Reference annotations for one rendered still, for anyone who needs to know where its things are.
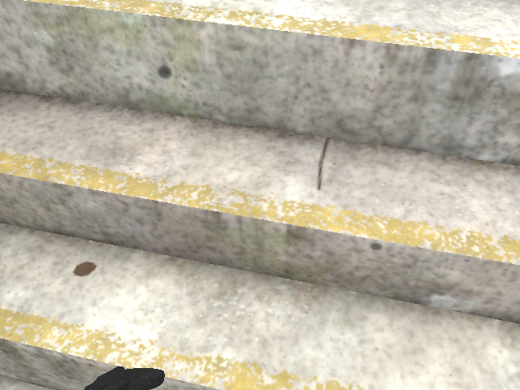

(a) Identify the left robot hand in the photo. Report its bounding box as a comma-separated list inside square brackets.
[84, 366, 165, 390]

